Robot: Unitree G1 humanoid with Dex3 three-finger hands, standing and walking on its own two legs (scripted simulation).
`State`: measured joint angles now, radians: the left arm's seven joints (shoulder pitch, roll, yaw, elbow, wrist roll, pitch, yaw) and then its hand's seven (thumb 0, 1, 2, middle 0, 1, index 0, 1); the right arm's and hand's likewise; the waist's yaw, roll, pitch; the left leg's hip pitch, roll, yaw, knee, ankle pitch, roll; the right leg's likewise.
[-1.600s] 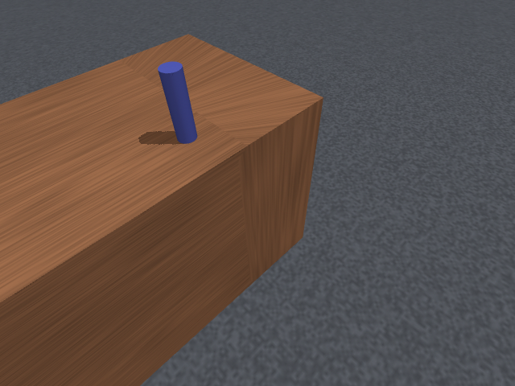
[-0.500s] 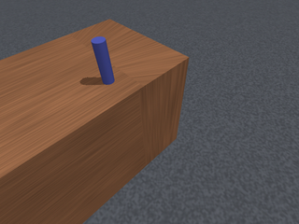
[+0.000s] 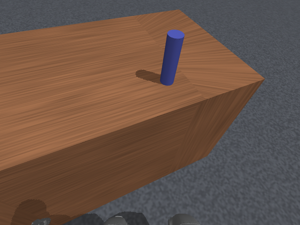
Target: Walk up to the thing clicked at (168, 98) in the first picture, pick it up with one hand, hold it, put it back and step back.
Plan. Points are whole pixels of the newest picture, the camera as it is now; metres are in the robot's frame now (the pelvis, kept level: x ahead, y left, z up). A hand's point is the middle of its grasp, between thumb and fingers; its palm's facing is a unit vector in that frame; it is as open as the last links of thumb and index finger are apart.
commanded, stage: walk up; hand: right
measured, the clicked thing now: (170, 60) +0.60 -0.05 +0.09
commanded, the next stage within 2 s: none
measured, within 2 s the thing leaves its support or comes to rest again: neither
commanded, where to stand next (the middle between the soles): +0.11 -0.05 m, yaw +25 degrees
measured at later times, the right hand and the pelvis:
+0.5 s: hand (256, 182) +0.27 -0.35 -0.13, palm faces -0.32 +0.84 -0.43, open 7.4 cm; pelvis +0.08 -0.11 +0.00, yaw +16 degrees
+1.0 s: hand (239, 184) +0.27 -0.30 -0.14, palm faces -0.45 +0.80 -0.39, open 7.4 cm; pelvis +0.05 -0.10 -0.01, yaw +26 degrees
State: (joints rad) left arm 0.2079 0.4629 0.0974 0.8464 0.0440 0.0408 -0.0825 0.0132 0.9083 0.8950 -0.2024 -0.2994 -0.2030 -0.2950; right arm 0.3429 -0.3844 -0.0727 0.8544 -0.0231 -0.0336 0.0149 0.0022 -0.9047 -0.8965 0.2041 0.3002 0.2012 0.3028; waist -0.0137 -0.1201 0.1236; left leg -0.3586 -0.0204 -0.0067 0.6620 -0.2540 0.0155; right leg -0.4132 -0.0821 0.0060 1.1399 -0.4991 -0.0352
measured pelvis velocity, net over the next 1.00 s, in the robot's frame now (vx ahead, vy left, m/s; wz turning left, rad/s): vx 0.05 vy -0.10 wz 0.46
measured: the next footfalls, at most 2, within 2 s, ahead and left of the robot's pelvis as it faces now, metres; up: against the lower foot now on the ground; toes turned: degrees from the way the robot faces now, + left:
right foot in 0.26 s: +0.19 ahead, -0.21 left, +0.00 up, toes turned +7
left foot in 0.70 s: +0.09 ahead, +0.04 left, +0.00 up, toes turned +22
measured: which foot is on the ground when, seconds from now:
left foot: down 0.00-0.28, up 0.30-0.68, down 0.70-1.00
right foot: up 0.00-0.24, down 0.26-0.72, up 0.74-0.96, down 0.98-1.00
